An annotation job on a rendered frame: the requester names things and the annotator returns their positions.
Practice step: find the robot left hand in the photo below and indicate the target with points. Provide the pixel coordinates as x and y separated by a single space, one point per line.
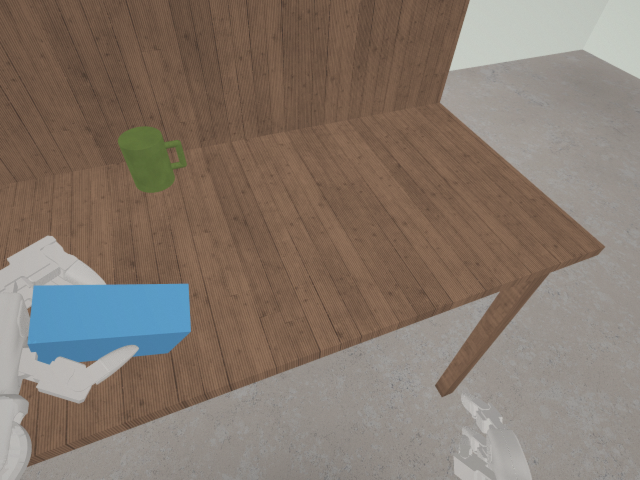
46 263

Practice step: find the robot right hand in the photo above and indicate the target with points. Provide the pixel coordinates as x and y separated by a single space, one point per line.
499 455

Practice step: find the left robot forearm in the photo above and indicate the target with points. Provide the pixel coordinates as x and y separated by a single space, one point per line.
15 442

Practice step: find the table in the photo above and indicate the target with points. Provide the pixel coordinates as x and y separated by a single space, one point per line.
329 197

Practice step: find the sponge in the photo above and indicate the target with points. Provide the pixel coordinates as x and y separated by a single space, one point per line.
86 322

